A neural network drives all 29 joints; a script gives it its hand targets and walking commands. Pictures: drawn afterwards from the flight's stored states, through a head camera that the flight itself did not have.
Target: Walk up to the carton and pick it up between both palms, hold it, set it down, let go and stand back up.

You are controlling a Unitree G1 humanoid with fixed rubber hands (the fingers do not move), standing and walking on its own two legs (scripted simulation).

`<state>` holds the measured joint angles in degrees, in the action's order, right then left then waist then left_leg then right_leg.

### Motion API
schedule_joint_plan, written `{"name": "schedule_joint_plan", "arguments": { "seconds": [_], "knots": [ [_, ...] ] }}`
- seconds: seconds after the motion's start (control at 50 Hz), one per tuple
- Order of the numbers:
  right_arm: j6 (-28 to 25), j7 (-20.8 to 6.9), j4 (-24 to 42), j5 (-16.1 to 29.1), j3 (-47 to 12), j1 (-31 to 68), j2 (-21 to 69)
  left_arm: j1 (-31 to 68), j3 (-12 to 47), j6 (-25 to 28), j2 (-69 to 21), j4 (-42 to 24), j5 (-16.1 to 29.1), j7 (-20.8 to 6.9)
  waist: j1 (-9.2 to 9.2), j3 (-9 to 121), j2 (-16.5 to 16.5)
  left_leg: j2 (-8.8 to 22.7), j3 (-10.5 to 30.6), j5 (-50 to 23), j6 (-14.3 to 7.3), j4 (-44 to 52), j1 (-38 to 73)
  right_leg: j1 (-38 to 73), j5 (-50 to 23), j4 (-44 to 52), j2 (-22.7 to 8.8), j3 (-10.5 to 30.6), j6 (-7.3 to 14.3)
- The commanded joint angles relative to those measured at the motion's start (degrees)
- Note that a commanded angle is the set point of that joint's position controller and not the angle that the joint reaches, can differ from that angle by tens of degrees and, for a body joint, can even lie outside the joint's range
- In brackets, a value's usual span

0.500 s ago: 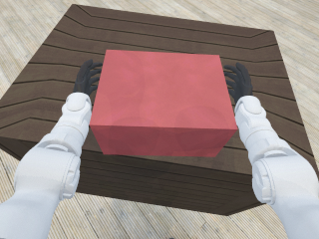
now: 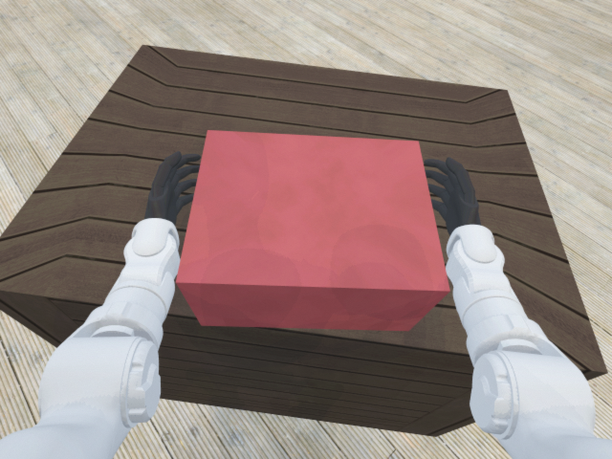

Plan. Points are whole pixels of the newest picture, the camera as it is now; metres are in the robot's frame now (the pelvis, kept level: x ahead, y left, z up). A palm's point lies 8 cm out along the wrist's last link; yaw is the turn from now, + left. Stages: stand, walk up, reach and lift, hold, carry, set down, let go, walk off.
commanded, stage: reach and lift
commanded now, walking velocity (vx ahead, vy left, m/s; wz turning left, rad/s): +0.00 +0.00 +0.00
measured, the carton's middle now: (310, 232) +0.42 -0.01 +0.02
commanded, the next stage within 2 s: none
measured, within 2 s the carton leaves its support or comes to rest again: neither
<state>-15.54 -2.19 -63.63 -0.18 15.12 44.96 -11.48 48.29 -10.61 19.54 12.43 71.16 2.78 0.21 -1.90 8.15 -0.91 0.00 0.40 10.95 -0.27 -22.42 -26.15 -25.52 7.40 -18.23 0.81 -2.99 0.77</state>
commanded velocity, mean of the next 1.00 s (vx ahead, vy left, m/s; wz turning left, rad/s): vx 0.00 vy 0.00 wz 0.00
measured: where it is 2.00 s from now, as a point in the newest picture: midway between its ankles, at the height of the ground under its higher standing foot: outside the picture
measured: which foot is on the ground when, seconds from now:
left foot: down 0.00-1.00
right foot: down 0.00-1.00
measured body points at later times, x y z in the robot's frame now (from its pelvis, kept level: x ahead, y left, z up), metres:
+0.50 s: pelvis -0.01 +0.00 +0.01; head -0.01 +0.01 +0.46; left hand +0.40 +0.18 +0.12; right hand +0.39 -0.22 +0.11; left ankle -0.02 +0.11 -0.74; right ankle +0.00 -0.11 -0.74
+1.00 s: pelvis -0.01 +0.00 +0.01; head -0.03 +0.02 +0.46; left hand +0.37 +0.20 +0.15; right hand +0.36 -0.21 +0.13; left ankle -0.02 +0.11 -0.74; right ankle +0.00 -0.11 -0.74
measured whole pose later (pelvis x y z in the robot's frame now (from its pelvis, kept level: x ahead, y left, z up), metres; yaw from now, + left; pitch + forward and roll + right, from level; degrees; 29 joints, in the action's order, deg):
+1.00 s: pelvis -0.01 +0.00 +0.01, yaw +0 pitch -1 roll -1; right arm 9.6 -0.5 -34.3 6.1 9.3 30.5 -9.9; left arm 30.8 -14.2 -21.8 7.4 21.7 -4.6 -3.0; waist -2.1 2.6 -2.3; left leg -0.5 0.4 9.4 -0.6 -17.0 -7.0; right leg -6.9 6.6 -14.1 0.5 -2.9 0.6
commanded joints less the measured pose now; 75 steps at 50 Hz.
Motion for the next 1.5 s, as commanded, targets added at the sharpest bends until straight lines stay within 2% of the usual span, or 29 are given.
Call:
{"name": "schedule_joint_plan", "arguments": {
  "seconds": [0.0,0.02,0.1,0.16,0.18,0.3,0.36,0.42,0.48,0.52,0.6,0.68,0.72,0.76,0.84,0.94,1.1,1.14,1.2,1.22,1.32,1.4,1.48],
  "knots": [
    [0.7,-6.2,12.5,1.6,-19.1,21.3,30.0,25.3,17.2,-2.6,-33.7,-17.5,-1.5,-6.6,0.21,33.0,5.8,0.7,-0.1,-31.9,5.3,-3.3,19.4,19.0,-30.7,-3.1,-0.4,0.3,-0.9],
    [1.4,-6.2,13.6,1.9,-19.5,21.3,30.3,25.4,17.9,-3.3,-33.9,-18.5,-1.2,-6.6,-0.38,32.0,5.2,0.6,0.3,-32.1,5.2,-3.0,19.7,18.6,-30.7,-2.9,-0.3,0.4,-1.1],
    [3.4,-6.0,21.0,5.2,-23.6,21.9,30.5,23.5,21.6,-6.2,-36.7,-26.1,0.8,-5.9,-0.25,32.0,4.6,0.5,1.2,-36.6,5.3,-3.9,22.5,19.4,-31.1,-2.1,0.5,0.8,-0.9],
    [5.7,-5.8,26.3,6.9,-25.5,23.3,30.8,23.6,22.0,-8.7,-36.4,-29.9,1.5,-5.8,0.34,30.0,2.7,0.1,1.3,-32.5,4.6,-2.7,19.3,21.6,-31.1,-2.3,0.4,1.5,-1.4],
    [6.5,-5.8,26.9,7.0,-25.4,23.9,30.5,24.5,22.4,-9.5,-36.4,-30.9,1.8,-5.7,-0.13,29.8,2.5,0.1,1.5,-30.9,4.5,-1.9,18.9,21.7,-30.3,-2.3,0.4,1.4,-1.5],
    [10.0,-5.5,34.9,9.0,-27.7,25.3,29.8,22.4,24.8,-14.9,-39.0,-38.6,3.3,-5.2,-0.13,30.5,0.6,0.0,2.3,-30.8,4.2,-1.4,22.9,21.5,-25.8,-0.8,1.4,1.0,-0.9],
    [12.7,-5.6,37.4,9.1,-27.8,26.7,29.5,22.3,23.2,-18.1,-37.6,-38.8,2.6,-5.5,1.04,28.5,-0.9,-0.6,1.6,-24.0,2.9,0.6,21.2,23.2,-21.3,0.3,0.9,1.5,-1.1],
    [15.9,-5.5,34.6,8.3,-25.3,26.2,29.1,22.2,19.2,-22.0,-35.7,-37.8,0.2,-6.5,1.66,21.4,-1.8,-0.9,0.7,-14.9,1.3,4.5,18.1,24.2,-14.6,1.6,0.3,1.8,-1.4],
    [17.8,-5.5,33.9,7.5,-23.3,26.1,29.4,21.8,15.6,-25.5,-34.3,-38.3,-1.7,-7.9,2.18,17.9,-3.5,-1.3,-0.4,-10.9,0.0,6.2,17.6,25.1,-11.1,2.5,-0.1,2.1,-1.8],
    [18.5,-5.5,34.2,7.0,-22.1,26.2,30.2,22.4,14.6,-27.3,-34.6,-40.2,-2.3,-8.6,2.07,16.9,-3.2,-1.4,-1.0,-9.1,-0.1,7.3,16.9,26.3,-9.3,2.9,-0.4,2.1,-1.8],
    [19.2,-5.7,34.2,6.3,-19.4,27.3,29.2,21.9,14.4,-31.4,-34.7,-42.5,-4.1,-8.9,1.82,15.5,0.5,-1.5,-1.8,-8.4,0.6,8.0,20.4,25.0,-5.3,4.2,-0.3,1.5,-1.4],
    [19.2,-5.7,34.9,5.5,-18.1,27.2,28.3,20.4,14.9,-34.3,-35.0,-45.7,-5.0,-9.1,0.84,14.0,2.3,-1.3,-2.2,-7.0,1.3,8.6,21.7,24.3,-2.7,4.7,-0.2,0.7,-1.3],
    [19.6,-5.5,34.8,4.5,-16.9,26.4,27.9,19.7,14.2,-35.7,-34.1,-46.3,-5.6,-9.5,0.42,13.2,1.9,-1.4,-2.3,-6.5,1.2,8.6,21.6,24.3,-2.3,4.9,-0.1,0.3,-1.5],
    [19.8,-5.3,37.4,5.9,-18.5,24.7,28.6,17.7,16.1,-36.7,-34.2,-51.5,-5.1,-9.5,0.14,15.5,2.5,-1.5,-2.3,-9.8,1.5,7.8,22.7,25.7,-5.3,4.4,0.2,0.2,-1.5],
    [20.5,-4.5,42.8,7.1,-21.0,24.9,28.2,15.8,18.6,-38.9,-34.7,-56.1,-3.5,-9.8,-1.26,17.7,2.1,-1.6,-1.9,-14.2,2.2,6.5,23.5,27.9,-10.6,3.5,0.8,-0.2,-1.9],
    [22.4,-3.4,48.5,9.5,-25.3,23.4,27.6,10.2,18.7,-41.4,-33.2,-59.4,-3.7,-9.9,-0.66,16.0,-0.1,-2.1,-1.4,-16.9,2.0,5.8,23.9,29.9,-14.9,3.2,1.2,0.0,-2.5],
    [26.5,-2.6,56.9,14.6,-30.1,19.8,26.9,5.7,21.6,-45.6,-32.6,-70.6,-2.3,-9.8,-0.95,15.7,0.6,-2.4,-0.6,-22.2,2.7,5.0,25.7,31.5,-20.2,2.8,2.0,0.7,-2.1],
    [28.0,-2.5,56.9,14.9,-30.2,18.8,25.9,4.3,20.1,-47.1,-31.4,-70.1,-3.3,-10.1,-0.54,12.9,0.3,-2.4,-0.6,-19.4,2.4,5.8,24.8,31.1,-17.8,3.3,1.8,0.8,-2.3],
    [29.7,-2.3,57.3,15.2,-30.3,17.6,25.6,3.1,19.3,-48.8,-30.7,-71.0,-3.7,-10.7,-0.90,11.0,-0.6,-2.6,-0.7,-17.2,1.7,6.6,23.5,30.8,-17.4,3.5,1.4,1.2,-2.3],
    [29.8,-2.3,58.2,15.5,-30.5,17.0,26.0,3.4,20.2,-49.0,-31.0,-73.6,-3.2,-10.8,-1.12,12.5,0.1,-2.5,-0.8,-18.4,2.0,6.3,24.2,31.3,-18.4,3.2,1.6,1.2,-2.1],
    [30.7,-2.4,60.4,16.0,-29.5,18.4,25.2,6.2,22.0,-49.6,-31.0,-76.7,-2.1,-10.6,-2.40,13.7,3.0,-2.5,-0.5,-17.9,2.9,5.7,25.7,29.2,-16.9,3.2,1.6,0.9,-1.5],
    [31.7,-3.2,57.4,14.4,-26.9,18.7,24.0,7.2,20.9,-50.3,-30.1,-74.4,-2.7,-10.4,-2.55,11.2,3.6,-1.8,-0.6,-13.2,3.0,6.8,25.0,26.9,-10.4,4.4,1.3,0.5,-0.8],
    [32.3,-4.1,55.1,13.1,-25.4,20.8,23.8,7.9,19.2,-51.3,-30.4,-70.8,-3.4,-10.6,-2.37,10.1,2.2,-1.3,-0.3,-9.5,2.3,7.9,23.6,25.2,-6.2,4.9,1.2,0.5,-0.4]
  ]
}}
